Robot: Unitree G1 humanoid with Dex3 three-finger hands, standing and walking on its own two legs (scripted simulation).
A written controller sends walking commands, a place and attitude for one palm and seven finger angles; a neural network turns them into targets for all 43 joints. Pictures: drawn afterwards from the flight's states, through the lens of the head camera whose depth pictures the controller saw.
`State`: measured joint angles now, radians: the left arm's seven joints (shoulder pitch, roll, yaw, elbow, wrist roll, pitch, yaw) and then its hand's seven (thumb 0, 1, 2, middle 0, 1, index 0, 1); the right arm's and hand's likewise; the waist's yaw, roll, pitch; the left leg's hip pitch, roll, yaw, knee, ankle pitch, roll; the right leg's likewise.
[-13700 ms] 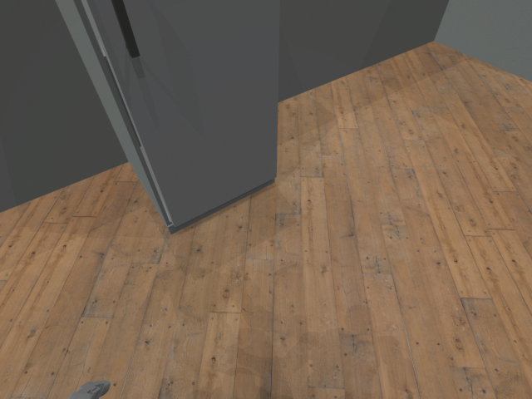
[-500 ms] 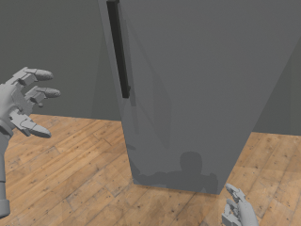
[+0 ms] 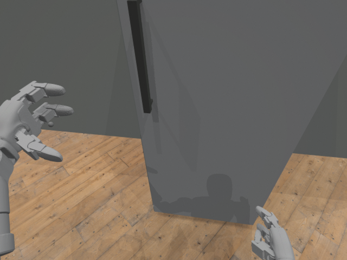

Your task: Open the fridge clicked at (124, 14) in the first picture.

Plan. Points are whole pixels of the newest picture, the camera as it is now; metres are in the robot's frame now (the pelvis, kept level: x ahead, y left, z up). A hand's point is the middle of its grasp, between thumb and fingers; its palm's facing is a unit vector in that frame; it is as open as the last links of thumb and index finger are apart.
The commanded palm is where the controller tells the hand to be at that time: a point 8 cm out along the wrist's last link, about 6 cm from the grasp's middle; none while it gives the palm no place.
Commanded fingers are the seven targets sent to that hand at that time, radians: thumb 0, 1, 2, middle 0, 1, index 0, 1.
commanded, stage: move the hooked fingers beside the handle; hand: left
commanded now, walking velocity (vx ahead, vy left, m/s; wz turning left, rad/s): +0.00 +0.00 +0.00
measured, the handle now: (143, 62) +0.52 +0.16 +0.24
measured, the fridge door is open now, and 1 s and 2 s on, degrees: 0 0 0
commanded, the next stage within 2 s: none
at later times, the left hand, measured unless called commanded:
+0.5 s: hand (81, 105) +0.35 +0.25 +0.22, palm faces +0.03 -1.00 -0.05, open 14.0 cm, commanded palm +0.32 +0.30 +0.22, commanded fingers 0.00 -0.50 0.30 -0.30 -1.20 -0.30 -1.20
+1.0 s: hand (96, 95) +0.39 +0.24 +0.21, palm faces +0.03 -1.00 -0.03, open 14.0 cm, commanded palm +0.38 +0.29 +0.21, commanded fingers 0.00 -0.50 0.30 -0.30 -1.20 -0.30 -1.20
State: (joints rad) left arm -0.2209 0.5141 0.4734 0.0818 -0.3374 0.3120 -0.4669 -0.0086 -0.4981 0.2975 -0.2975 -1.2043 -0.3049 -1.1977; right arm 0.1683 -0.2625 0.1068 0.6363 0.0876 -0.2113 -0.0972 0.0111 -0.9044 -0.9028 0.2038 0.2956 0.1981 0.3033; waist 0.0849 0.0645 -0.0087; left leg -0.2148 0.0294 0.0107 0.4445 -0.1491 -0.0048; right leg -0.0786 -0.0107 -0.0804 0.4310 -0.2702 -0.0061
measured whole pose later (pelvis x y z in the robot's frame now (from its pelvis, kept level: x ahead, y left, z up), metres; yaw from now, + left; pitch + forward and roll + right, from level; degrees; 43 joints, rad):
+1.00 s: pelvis +0.02 -0.01 +0.00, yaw -1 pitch -1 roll +0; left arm -0.57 0.50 0.38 0.52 -0.23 0.22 -0.38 -0.01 -0.50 0.30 -0.30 -1.20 -0.30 -1.20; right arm 0.24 -0.29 0.07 0.66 0.09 -0.17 -0.11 0.01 -0.91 -0.90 0.20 0.30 0.20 0.30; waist 0.03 0.05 -0.03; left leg -0.28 0.04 0.02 0.47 -0.18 -0.01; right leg -0.15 0.00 -0.06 0.46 -0.30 -0.01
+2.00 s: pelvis +0.02 +0.00 +0.00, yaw -2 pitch +3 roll -1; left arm -0.79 0.53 0.37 0.85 -0.17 0.08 -0.32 -0.01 -0.50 0.30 -0.30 -1.20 -0.30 -1.20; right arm 0.34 -0.29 0.03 0.68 0.07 -0.11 -0.09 0.01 -0.91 -0.90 0.20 0.30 0.20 0.30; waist -0.04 0.04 -0.05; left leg -0.36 0.05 0.04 0.51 -0.21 -0.01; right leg -0.23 0.00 -0.04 0.49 -0.31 -0.01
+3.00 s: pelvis +0.02 +0.00 +0.00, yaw -2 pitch +2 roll +0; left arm -0.82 0.42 0.32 0.82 -0.15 0.10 -0.20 -0.01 -0.50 0.30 -0.30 -1.20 -0.30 -1.20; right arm 0.30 -0.27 0.04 0.68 0.06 -0.10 -0.09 0.01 -0.91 -0.90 0.20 0.30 0.20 0.30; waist -0.04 0.05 -0.05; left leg -0.35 0.05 0.04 0.51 -0.20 -0.01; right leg -0.23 0.00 -0.04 0.50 -0.31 -0.01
